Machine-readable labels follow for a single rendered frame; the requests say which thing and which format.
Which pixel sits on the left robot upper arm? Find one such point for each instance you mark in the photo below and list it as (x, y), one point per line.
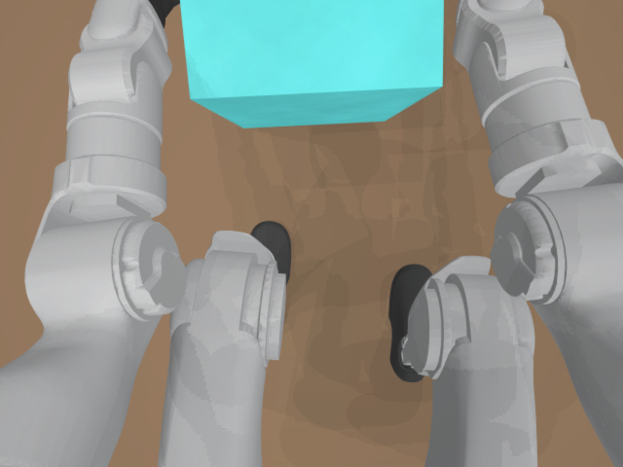
(100, 289)

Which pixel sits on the left robot hand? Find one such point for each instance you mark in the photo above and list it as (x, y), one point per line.
(163, 8)

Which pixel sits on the carton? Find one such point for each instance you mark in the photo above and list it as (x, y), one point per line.
(264, 63)

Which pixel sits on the right robot upper arm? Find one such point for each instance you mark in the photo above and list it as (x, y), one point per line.
(563, 252)

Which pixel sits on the right robot forearm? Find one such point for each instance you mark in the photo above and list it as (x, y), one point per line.
(529, 100)

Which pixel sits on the robot right shin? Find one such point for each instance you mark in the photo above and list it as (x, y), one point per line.
(467, 265)

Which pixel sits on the robot left thigh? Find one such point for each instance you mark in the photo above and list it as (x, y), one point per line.
(216, 371)

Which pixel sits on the left robot forearm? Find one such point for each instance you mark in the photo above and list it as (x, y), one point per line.
(112, 167)

